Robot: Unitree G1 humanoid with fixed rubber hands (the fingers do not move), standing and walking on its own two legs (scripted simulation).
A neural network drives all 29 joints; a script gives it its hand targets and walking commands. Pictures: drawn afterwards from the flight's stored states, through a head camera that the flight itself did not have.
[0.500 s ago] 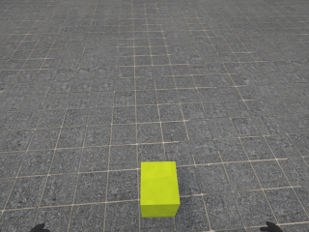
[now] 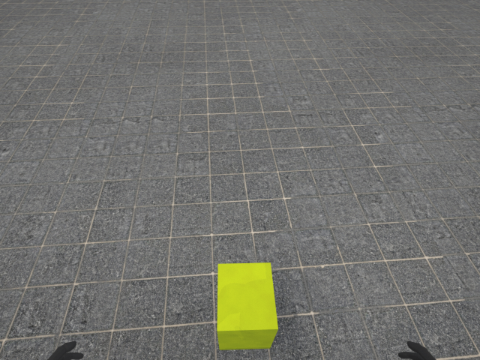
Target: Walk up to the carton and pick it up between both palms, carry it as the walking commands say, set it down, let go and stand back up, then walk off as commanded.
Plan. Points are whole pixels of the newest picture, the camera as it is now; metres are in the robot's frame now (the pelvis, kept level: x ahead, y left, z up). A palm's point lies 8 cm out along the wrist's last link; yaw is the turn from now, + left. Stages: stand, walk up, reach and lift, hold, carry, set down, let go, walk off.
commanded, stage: walk up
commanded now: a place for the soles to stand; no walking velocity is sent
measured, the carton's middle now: (244, 307) +0.42 -0.02 -0.65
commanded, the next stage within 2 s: reach and lift in 0.86 s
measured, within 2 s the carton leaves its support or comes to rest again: neither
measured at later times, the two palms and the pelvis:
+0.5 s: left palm out of the picture +0.11 +0.30 -0.10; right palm out of the picture +0.10 -0.35 -0.10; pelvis +0.01 -0.02 +0.00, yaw +0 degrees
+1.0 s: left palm (74, 355) +0.15 +0.28 -0.09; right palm out of the picture +0.16 -0.33 -0.09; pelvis +0.00 -0.02 -0.01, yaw +1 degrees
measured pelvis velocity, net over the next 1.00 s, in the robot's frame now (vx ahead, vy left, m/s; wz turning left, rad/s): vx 0.00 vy -0.02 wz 0.01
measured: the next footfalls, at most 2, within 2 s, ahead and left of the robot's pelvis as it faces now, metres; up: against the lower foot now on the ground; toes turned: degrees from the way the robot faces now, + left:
none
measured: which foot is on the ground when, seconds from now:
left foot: down 0.00-1.00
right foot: down 0.00-1.00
